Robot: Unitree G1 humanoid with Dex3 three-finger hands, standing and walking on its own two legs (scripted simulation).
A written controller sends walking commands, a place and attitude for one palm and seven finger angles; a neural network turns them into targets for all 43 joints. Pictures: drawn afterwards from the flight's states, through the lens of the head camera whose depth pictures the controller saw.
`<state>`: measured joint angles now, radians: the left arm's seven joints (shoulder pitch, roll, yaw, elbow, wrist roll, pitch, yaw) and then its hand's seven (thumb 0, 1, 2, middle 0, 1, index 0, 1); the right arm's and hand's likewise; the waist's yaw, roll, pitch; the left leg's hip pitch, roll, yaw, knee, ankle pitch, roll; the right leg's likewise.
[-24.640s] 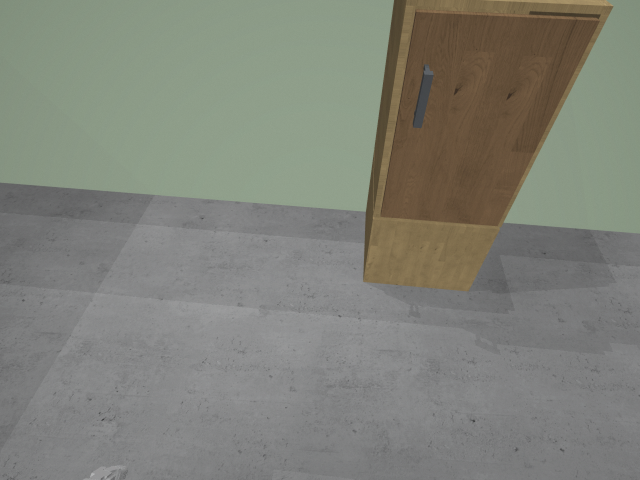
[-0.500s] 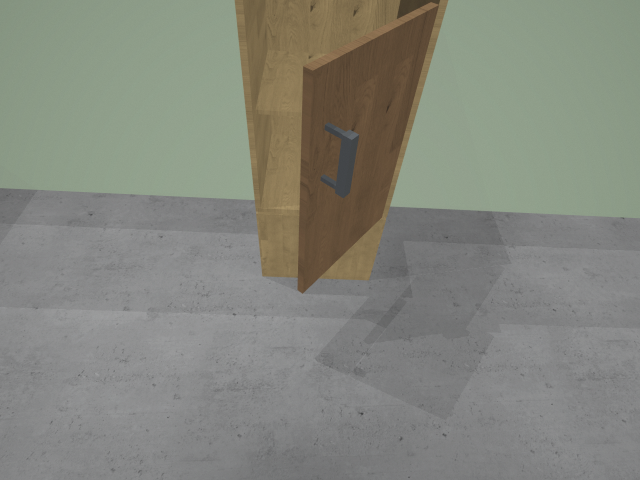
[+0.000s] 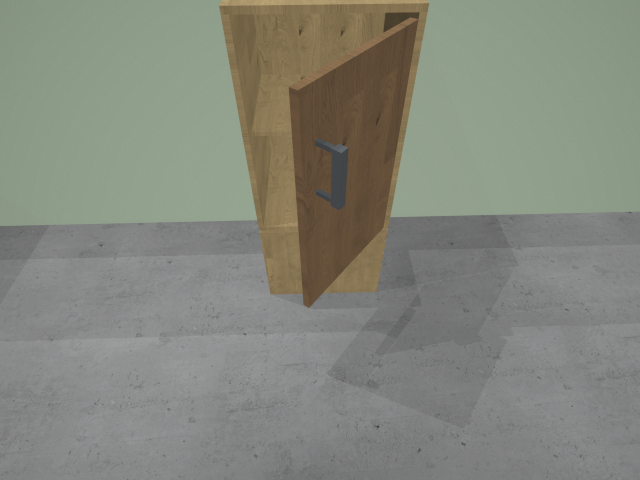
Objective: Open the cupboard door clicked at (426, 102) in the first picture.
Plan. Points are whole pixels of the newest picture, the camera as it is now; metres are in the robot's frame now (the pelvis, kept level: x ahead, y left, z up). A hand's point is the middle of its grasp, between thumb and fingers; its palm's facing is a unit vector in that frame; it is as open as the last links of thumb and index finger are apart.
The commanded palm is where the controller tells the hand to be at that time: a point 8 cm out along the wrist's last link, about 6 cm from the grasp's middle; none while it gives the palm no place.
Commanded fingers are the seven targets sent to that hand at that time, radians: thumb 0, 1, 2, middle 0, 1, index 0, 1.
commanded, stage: let the arm hang, fingers relaxed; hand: left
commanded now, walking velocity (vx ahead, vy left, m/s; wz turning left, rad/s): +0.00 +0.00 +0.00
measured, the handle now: (330, 174) +0.61 +0.02 +0.03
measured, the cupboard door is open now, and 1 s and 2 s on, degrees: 50 50 50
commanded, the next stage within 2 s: look to check the result in 0.22 s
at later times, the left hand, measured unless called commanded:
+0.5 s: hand out of the picture -0.01 +0.15 -0.17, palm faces +0.05 -0.98 -0.18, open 7.4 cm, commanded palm none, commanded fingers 0.00 0.90 0.90 -0.20 -0.30 -0.20 -0.30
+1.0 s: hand out of the picture +0.02 +0.15 -0.17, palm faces +0.05 -0.98 -0.18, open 7.4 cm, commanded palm none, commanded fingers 0.00 0.90 0.90 -0.20 -0.30 -0.20 -0.30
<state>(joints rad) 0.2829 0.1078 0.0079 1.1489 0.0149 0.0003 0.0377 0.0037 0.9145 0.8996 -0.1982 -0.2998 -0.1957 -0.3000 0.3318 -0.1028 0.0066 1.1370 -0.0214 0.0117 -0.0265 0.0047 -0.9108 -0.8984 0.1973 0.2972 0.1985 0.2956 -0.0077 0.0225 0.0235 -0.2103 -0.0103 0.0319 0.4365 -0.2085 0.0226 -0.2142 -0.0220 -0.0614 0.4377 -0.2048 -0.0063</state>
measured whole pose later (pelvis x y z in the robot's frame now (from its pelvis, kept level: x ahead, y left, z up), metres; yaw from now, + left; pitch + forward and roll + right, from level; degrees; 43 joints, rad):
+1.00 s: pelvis +0.03 -0.01 +0.00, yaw +0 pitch -1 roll +0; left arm 0.28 0.12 0.02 1.15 0.01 -0.01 0.04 0.00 0.91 0.90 -0.20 -0.30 -0.20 -0.30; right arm 0.28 -0.12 0.00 1.15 -0.02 0.01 -0.04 0.01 -0.91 -0.90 0.20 0.30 0.20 0.30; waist 0.01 0.01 0.04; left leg -0.16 0.02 0.03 0.42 -0.24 0.00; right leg -0.17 0.01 -0.07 0.41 -0.23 -0.03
